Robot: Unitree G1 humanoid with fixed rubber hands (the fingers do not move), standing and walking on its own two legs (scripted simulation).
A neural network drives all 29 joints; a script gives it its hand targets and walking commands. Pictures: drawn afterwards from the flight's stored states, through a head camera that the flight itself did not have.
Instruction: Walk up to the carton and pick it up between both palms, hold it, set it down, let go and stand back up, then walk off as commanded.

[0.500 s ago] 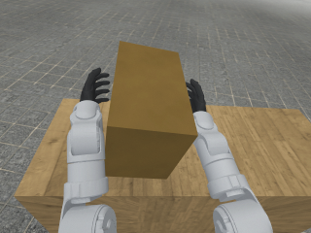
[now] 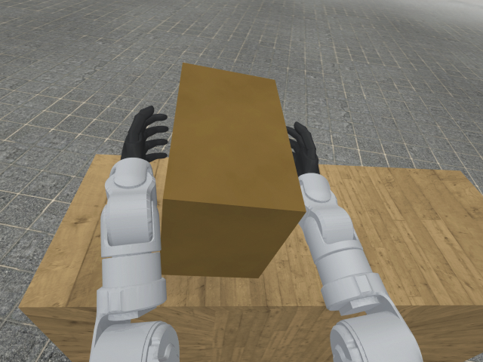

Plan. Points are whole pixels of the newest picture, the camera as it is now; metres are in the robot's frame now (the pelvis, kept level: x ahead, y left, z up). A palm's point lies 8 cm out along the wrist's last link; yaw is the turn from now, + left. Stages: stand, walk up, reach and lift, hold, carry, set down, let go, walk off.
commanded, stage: hold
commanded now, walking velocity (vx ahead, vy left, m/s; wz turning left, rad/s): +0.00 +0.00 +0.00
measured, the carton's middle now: (220, 170) +0.39 +0.01 +0.14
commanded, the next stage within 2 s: none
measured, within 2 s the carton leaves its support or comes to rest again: neither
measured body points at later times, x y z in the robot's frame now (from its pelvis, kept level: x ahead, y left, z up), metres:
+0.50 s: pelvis +0.00 +0.00 +0.00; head -0.03 +0.03 +0.45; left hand +0.37 +0.13 +0.20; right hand +0.37 -0.13 +0.17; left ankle +0.03 +0.14 -0.75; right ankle +0.02 -0.12 -0.75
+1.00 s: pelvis +0.00 +0.00 +0.00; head -0.03 +0.03 +0.45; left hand +0.37 +0.13 +0.19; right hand +0.37 -0.13 +0.17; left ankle +0.03 +0.14 -0.75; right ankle +0.02 -0.12 -0.75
